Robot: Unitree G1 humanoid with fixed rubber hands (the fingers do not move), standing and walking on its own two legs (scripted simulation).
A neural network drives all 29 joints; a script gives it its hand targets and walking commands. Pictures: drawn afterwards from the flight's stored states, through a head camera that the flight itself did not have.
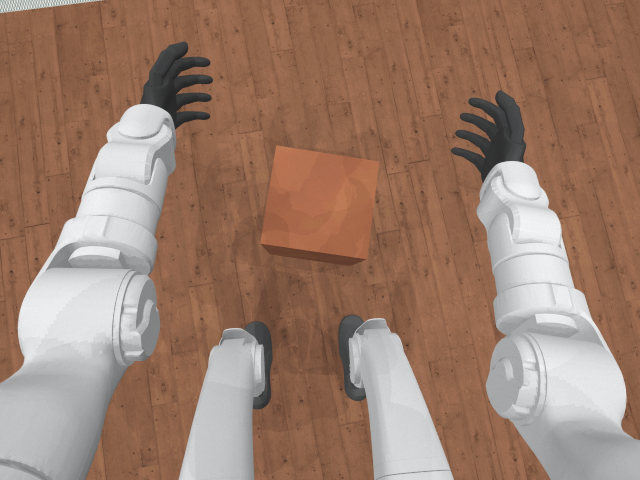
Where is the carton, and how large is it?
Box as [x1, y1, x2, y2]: [260, 145, 378, 265]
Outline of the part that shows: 276,145 260,243 271,254 347,265 366,259 378,161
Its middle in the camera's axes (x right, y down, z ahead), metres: -0.01 -0.06 +0.88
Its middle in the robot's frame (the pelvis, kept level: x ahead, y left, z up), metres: +0.49 -0.05 -0.51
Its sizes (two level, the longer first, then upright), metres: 0.210 0.200 0.250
